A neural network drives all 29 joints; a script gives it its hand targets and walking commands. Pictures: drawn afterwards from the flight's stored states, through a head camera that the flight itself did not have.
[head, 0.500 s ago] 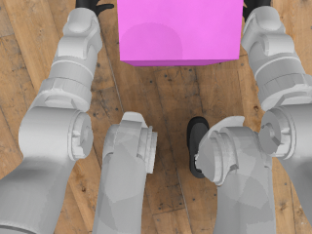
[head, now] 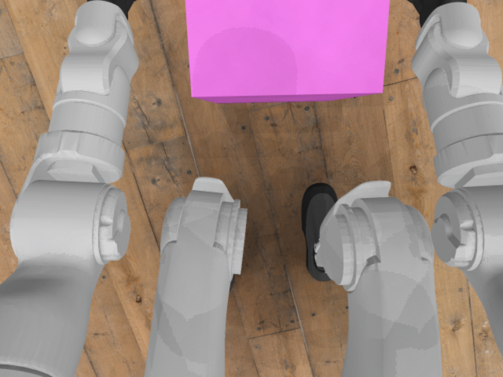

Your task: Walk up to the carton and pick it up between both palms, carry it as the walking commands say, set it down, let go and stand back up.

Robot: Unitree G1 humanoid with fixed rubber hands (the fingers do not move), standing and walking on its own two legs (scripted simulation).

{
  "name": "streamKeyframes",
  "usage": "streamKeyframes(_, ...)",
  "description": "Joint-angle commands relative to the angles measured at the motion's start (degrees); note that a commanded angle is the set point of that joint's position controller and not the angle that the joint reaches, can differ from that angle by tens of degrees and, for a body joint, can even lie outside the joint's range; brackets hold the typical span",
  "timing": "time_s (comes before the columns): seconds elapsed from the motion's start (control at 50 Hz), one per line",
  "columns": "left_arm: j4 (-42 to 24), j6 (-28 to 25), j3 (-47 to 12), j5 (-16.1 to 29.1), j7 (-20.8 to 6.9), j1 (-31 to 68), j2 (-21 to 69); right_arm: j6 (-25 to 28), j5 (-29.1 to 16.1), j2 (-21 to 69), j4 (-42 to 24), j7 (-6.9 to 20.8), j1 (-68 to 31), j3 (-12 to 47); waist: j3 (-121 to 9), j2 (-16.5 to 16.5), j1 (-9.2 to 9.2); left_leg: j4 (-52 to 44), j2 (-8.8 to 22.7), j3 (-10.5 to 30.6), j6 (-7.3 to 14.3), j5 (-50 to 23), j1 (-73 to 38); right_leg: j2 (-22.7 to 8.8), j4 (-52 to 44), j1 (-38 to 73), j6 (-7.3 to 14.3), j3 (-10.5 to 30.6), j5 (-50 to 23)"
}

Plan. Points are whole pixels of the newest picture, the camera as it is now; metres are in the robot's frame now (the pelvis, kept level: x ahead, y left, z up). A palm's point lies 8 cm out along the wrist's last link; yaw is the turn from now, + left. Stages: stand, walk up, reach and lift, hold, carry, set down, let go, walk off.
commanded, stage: set down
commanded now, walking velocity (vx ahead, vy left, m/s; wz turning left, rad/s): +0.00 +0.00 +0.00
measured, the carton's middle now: (277, 26) +0.53 +0.00 -0.25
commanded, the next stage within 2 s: let go in 1.20 s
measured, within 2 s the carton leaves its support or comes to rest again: neither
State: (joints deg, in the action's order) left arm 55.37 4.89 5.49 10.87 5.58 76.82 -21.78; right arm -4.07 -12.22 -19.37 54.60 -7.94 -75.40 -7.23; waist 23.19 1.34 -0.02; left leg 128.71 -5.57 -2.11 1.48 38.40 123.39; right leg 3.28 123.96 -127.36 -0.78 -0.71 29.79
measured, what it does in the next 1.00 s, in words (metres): rises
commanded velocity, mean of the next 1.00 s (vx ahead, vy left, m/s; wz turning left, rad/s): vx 0.00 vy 0.00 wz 0.00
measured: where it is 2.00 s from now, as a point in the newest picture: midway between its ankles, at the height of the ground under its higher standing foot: (270, 256)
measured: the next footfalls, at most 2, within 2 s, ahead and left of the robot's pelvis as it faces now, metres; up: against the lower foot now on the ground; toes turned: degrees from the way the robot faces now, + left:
none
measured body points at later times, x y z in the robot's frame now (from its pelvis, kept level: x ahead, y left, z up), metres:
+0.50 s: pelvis -0.02 +0.00 +0.11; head +0.35 +0.00 +0.36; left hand +0.55 +0.20 -0.02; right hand +0.54 -0.19 -0.03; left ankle +0.09 +0.10 -0.34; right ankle +0.13 -0.11 -0.34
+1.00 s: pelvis -0.01 +0.00 +0.25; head +0.34 +0.00 +0.51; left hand +0.55 +0.21 +0.12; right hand +0.54 -0.19 +0.12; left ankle +0.09 +0.10 -0.34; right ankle +0.13 -0.11 -0.34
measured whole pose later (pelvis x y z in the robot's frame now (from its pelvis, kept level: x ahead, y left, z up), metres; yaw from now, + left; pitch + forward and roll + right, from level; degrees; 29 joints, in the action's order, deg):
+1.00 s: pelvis -0.01 +0.00 +0.25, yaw +0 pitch +25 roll +1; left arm 42.1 17.7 11.0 9.4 1.1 75.3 -25.0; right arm -18.6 -9.1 -19.3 38.4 -8.3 -73.8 -10.8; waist 29.8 1.2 0.0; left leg 77.5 -5.1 0.6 0.8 24.0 78.8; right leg 3.6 74.4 -81.8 -0.4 2.7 18.0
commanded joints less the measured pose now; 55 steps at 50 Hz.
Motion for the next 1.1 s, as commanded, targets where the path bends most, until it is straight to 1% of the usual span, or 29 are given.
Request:
streamKeyframes(0.0, -12.4, 1.0, 1.7, 0.6, 0.5, 16.1, -8.7, -1.2, -0.5, -6.2, -11.9, -1.0, -13.5, -0.9, -97.8, -2.6, 1.31, -18.1, 2.4, 3.0, -1.6, -23.7, -38.1, -0.2, -8.3, 45.2, -0.2, -0.9, -17.6)
streamKeyframes(0.02, -15.9, 1.7, 1.2, 1.2, 0.7, 17.2, -8.6, -2.0, -0.5, -6.3, -14.6, -1.3, -14.7, -0.9, -101.4, -2.4, 0.84, -18.5, 2.1, 2.6, -1.6, -24.5, -40.4, 0.2, -9.0, 48.2, -0.1, -1.2, -18.4)
streamKeyframes(0.04, -16.0, 2.7, 1.1, 1.4, 0.8, 17.7, -9.0, -3.1, -1.2, -6.6, -15.5, -1.5, -15.6, -0.3, -103.7, -3.2, 1.30, -19.0, 2.2, 2.2, -1.6, -25.0, -42.6, 0.3, -9.5, 50.5, 0.1, -1.2, -18.6)
streamKeyframes(0.06, -18.5, 3.5, 1.1, 1.8, 0.9, 18.7, -9.3, -3.9, -1.0, -7.3, -17.2, -1.8, -16.4, -1.0, -105.6, -2.3, 0.53, -19.4, 2.0, 1.9, -1.6, -25.6, -44.1, 0.4, -10.3, 53.2, -0.1, -1.5, -19.5)
streamKeyframes(0.08, -22.6, 3.8, 2.8, 1.3, 1.0, 18.4, -9.8, -4.3, -0.3, -8.2, -21.9, -1.9, -16.1, -3.0, -107.8, -2.5, 1.21, -19.5, 1.5, 1.6, -1.9, -28.6, -45.8, 0.7, -10.5, 54.5, 0.0, -1.4, -21.9)
streamKeyframes(0.1, -21.2, 4.6, 3.1, 0.8, 0.9, 17.8, -10.6, -5.0, 0.4, -9.0, -22.1, -2.1, -15.3, -3.6, -107.2, -2.4, 0.15, -19.6, 1.6, 1.7, -2.0, -28.5, -45.3, 0.6, -11.0, 54.1, 0.1, -1.5, -21.9)
streamKeyframes(0.14, -18.7, 5.8, 3.4, 0.2, 0.8, 17.6, -9.7, -6.2, 1.7, -8.3, -18.5, -1.9, -15.1, -3.7, -100.4, -2.1, 0.22, -22.5, 1.5, 1.9, -1.8, -23.4, -42.2, 0.3, -13.3, 51.4, 0.5, -1.4, -17.2)
streamKeyframes(0.2, -18.0, 6.7, 3.7, -0.1, 0.2, 17.6, -9.5, -6.8, 1.9, -8.4, -19.5, -1.7, -16.3, -4.1, -100.9, -2.5, 0.07, -25.5, 1.8, 2.0, -1.9, -21.5, -42.8, 0.2, -16.3, 52.7, 0.8, -0.9, -15.9)
streamKeyframes(0.26, -15.1, 7.4, 3.8, -0.1, -0.3, 16.2, -9.3, -7.5, 2.7, -7.3, -17.5, -1.5, -15.8, -4.0, -100.4, -1.7, -0.01, -28.4, 1.6, 1.6, -2.0, -20.4, -42.2, 0.6, -19.0, 54.7, 0.5, -1.1, -15.0)
streamKeyframes(0.36, -17.8, 8.5, 4.0, 0.0, -1.2, 17.5, -10.2, -9.0, 2.5, -7.0, -19.1, -1.3, -15.5, -4.1, -106.1, -2.1, -0.15, -32.6, 1.3, 0.9, -2.2, -21.8, -46.1, 0.9, -23.8, 60.6, 0.5, -0.8, -16.7)
streamKeyframes(0.38, -17.8, 8.8, 4.3, -0.2, -1.2, 17.7, -10.7, -9.2, 2.9, -7.2, -18.9, -1.3, -15.4, -4.5, -106.1, -1.9, -0.82, -33.4, 1.5, 1.1, -2.2, -21.7, -45.9, 0.9, -24.6, 60.9, 0.5, -0.9, -16.5)
streamKeyframes(0.4, -16.7, 9.0, 4.7, -0.6, -1.4, 16.8, -10.4, -9.5, 3.0, -7.1, -19.0, -1.3, -16.0, -4.6, -104.3, -2.0, 0.31, -34.5, 1.3, 1.2, -2.1, -21.0, -46.0, 1.0, -25.8, 60.1, 0.5, -0.5, -15.5)
streamKeyframes(0.42, -18.5, 9.0, 5.0, -0.6, -1.6, 17.2, -10.8, -9.5, 3.0, -7.5, -20.5, -1.1, -16.1, -4.6, -106.2, -1.5, -0.24, -34.9, 1.3, 1.0, -2.2, -22.8, -47.0, 1.1, -26.5, 62.2, 0.5, -0.5, -17.0)
streamKeyframes(0.5, -18.8, 10.1, 5.5, -0.9, -2.0, 16.9, -11.6, -11.0, 3.2, -7.3, -22.1, -1.3, -16.3, -4.8, -109.4, -1.7, 0.29, -39.0, 1.2, 0.9, -2.1, -22.6, -50.3, 1.1, -30.5, 65.9, 0.0, -0.5, -16.6)
streamKeyframes(0.52, -21.4, 10.2, 5.6, -1.0, -1.9, 17.7, -12.2, -11.1, 3.0, -7.5, -24.0, -1.4, -16.7, -4.8, -111.5, -1.9, 0.21, -39.8, 1.1, 0.8, -2.2, -23.8, -52.1, 1.1, -31.5, 67.9, 0.0, -0.4, -17.8)
streamKeyframes(0.6, -21.9, 11.2, 6.3, -0.9, -2.1, 16.7, -12.5, -12.5, 3.0, -7.5, -24.9, -1.5, -16.3, -4.8, -113.2, -1.6, 1.03, -44.0, 1.0, 0.9, -2.2, -24.4, -54.9, 1.0, -35.9, 71.7, -0.1, 0.1, -18.1)
streamKeyframes(0.66, -22.0, 11.7, 6.6, -0.5, -2.6, 15.9, -12.6, -13.1, 2.8, -7.3, -25.4, -1.3, -16.0, -4.6, -114.5, -0.9, 0.85, -46.8, 1.0, 0.9, -2.2, -26.2, -56.9, 1.0, -38.8, 75.9, -0.3, 0.3, -20.4)
streamKeyframes(0.76, -22.5, 12.0, 6.6, -0.7, -3.1, 15.8, -12.9, -13.5, 2.4, -7.6, -25.9, -1.1, -15.7, -4.8, -113.8, -1.5, 1.29, -51.8, 1.2, 1.1, -2.5, -27.4, -61.2, 0.9, -44.2, 79.8, -0.5, 0.9, -21.1)
streamKeyframes(0.78, -20.7, 12.0, 6.7, -0.7, -3.4, 14.9, -12.9, -13.6, 2.7, -7.4, -23.9, -1.0, -14.6, -4.5, -112.7, -0.8, 0.74, -52.5, 1.4, 1.1, -2.2, -26.8, -61.0, 0.7, -45.2, 80.6, -0.7, 1.0, -21.0)
streamKeyframes(0.8, -22.2, 12.0, 6.7, -0.7, -3.5, 15.1, -12.9, -13.6, 2.6, -7.6, -25.0, -1.0, -14.7, -4.4, -113.5, -0.9, 1.26, -54.0, 1.2, 1.1, -2.3, -27.2, -62.3, 0.5, -46.4, 83.0, -0.9, 1.3, -21.7)
streamKeyframes(0.82, -21.2, 12.1, 6.5, -0.6, -3.7, 15.3, -12.9, -13.6, 2.8, -8.0, -24.5, -1.0, -14.9, -4.6, -112.6, -1.2, 0.71, -55.0, 1.4, 1.0, -2.6, -27.0, -62.1, 0.5, -47.6, 83.4, -0.8, 1.3, -21.2)
streamKeyframes(0.88, -21.4, 11.6, 6.8, -1.3, -4.0, 14.2, -12.6, -13.3, 2.7, -7.2, -23.9, -0.7, -13.6, -4.2, -111.8, -1.4, 1.78, -58.0, 1.5, 1.3, -2.5, -29.4, -66.2, 0.4, -50.8, 86.0, -1.0, 1.7, -23.5)
streamKeyframes(0.9, -21.0, 11.6, 7.0, -1.6, -4.1, 13.9, -12.9, -13.2, 3.4, -7.7, -23.8, -0.7, -13.3, -5.0, -111.9, -0.8, 0.61, -59.3, 1.7, 1.6, -2.5, -29.5, -67.5, 0.5, -51.9, 86.8, -1.2, 1.3, -23.6)
streamKeyframes(0.92, -20.9, 11.5, 6.7, -1.3, -4.5, 14.2, -12.0, -13.1, 2.8, -7.2, -24.2, -0.5, -13.6, -4.2, -110.6, -1.7, 1.56, -60.8, 1.5, 1.5, -2.4, -29.7, -68.2, 0.3, -53.3, 88.1, -1.1, 2.0, -23.9)
streamKeyframes(0.94, -20.6, 11.3, 7.0, -1.5, -4.6, 14.1, -12.1, -13.0, 3.5, -7.7, -23.3, -0.4, -13.7, -4.9, -109.5, -1.2, 0.85, -61.5, 1.6, 1.5, -2.4, -29.2, -68.1, 0.2, -54.4, 89.0, -1.0, 2.1, -23.5)
streamKeyframes(0.96, -21.9, 11.0, 7.1, -1.9, -4.7, 14.2, -12.1, -12.8, 3.2, -7.8, -23.9, -0.4, -13.3, -4.9, -110.3, -1.7, 1.36, -62.5, 1.7, 1.4, -2.5, -30.1, -69.7, 0.2, -55.2, 90.8, -0.9, 2.3, -24.3)
streamKeyframes(1.02, -19.4, 10.6, 7.1, -2.4, -5.2, 13.4, -10.6, -12.5, 4.0, -6.6, -21.8, 0.1, -12.8, -4.8, -106.4, -1.7, 1.38, -66.8, 1.8, 1.9, -2.3, -29.8, -72.4, 0.0, -59.3, 92.5, -1.0, 2.4, -23.8)
streamKeyframes(1.04, -18.6, 10.1, 7.7, -2.8, -5.2, 12.8, -10.8, -11.9, 4.7, -6.5, -21.4, 0.3, -12.6, -5.0, -105.1, -0.7, 1.57, -68.0, 1.8, 2.2, -2.3, -30.2, -72.8, 0.1, -60.3, 92.5, -1.0, 2.4, -23.9)
streamKeyframes(1.08, -17.0, 8.8, 7.8, -3.7, -5.3, 13.4, -8.9, -10.5, 5.4, -6.3, -19.6, 0.9, -12.9, -5.7, -101.0, -1.8, 1.43, -69.4, 2.0, 2.3, -2.7, -30.4, -72.8, -0.2, -62.3, 91.9, -0.5, 3.1, -24.1)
